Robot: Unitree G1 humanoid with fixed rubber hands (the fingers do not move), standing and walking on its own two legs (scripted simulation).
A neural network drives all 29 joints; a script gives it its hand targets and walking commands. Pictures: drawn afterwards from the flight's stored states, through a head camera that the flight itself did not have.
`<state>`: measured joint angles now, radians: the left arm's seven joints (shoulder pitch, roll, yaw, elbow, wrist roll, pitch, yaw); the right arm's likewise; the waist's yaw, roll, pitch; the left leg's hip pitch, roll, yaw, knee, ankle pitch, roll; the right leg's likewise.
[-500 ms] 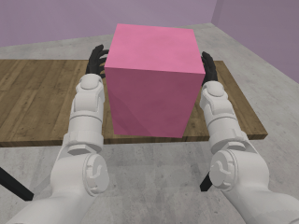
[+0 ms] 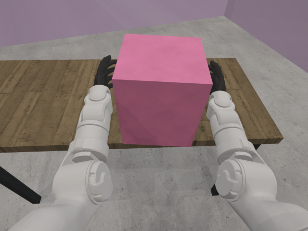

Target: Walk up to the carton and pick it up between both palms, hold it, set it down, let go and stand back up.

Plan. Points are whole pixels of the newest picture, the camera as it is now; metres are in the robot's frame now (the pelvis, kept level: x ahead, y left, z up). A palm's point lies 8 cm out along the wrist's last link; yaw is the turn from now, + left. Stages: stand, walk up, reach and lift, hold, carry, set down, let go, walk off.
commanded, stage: set down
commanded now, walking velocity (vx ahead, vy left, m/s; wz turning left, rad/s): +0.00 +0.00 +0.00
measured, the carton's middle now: (159, 93) +0.46 -0.02 +0.10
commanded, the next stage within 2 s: none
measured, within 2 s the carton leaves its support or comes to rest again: rests again in 1.00 s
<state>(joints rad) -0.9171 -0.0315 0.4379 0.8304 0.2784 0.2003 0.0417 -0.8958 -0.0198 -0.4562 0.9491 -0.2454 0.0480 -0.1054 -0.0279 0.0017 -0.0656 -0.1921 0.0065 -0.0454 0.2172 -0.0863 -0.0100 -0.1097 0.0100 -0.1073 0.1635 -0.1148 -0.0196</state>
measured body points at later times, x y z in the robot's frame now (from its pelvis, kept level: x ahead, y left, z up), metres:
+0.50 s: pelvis +0.00 -0.01 +0.00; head +0.03 -0.01 +0.45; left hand +0.45 +0.13 +0.12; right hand +0.43 -0.18 +0.11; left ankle +0.01 +0.13 -0.75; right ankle -0.02 -0.10 -0.75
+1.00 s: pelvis +0.00 +0.00 +0.00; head +0.05 +0.00 +0.45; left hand +0.45 +0.13 +0.11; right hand +0.44 -0.18 +0.11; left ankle +0.01 +0.13 -0.75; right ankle -0.02 -0.10 -0.75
